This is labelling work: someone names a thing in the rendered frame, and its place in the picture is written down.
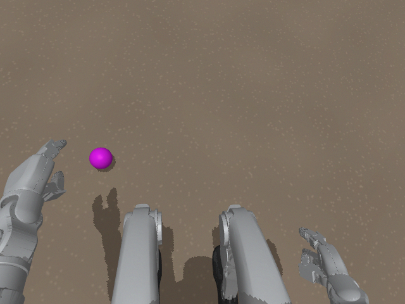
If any right robot hand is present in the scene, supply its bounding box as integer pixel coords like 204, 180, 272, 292
298, 227, 349, 288

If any ball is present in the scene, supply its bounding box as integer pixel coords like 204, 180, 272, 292
89, 148, 113, 169

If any right robot arm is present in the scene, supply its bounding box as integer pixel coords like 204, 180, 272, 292
327, 274, 369, 304

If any left robot arm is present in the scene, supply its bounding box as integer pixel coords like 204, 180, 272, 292
0, 190, 44, 304

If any left robot hand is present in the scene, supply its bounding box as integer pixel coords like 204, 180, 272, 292
3, 139, 67, 202

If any right robot foot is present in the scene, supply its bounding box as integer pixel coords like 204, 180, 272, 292
212, 245, 238, 304

